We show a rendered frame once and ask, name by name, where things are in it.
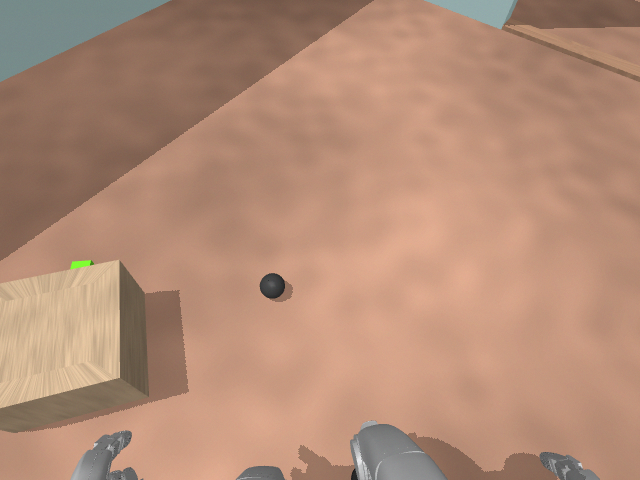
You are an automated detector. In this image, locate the left robot hand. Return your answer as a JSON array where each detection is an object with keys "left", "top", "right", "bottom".
[{"left": 70, "top": 430, "right": 144, "bottom": 480}]

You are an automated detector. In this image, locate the right robot hand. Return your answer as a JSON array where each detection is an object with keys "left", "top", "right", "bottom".
[{"left": 539, "top": 452, "right": 600, "bottom": 480}]

